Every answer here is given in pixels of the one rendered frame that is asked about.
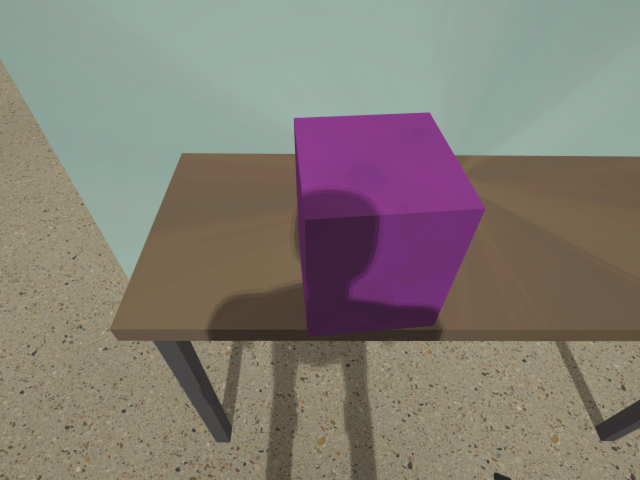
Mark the table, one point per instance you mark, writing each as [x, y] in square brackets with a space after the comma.
[555, 257]

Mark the carton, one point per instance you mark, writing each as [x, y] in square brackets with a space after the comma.
[385, 217]

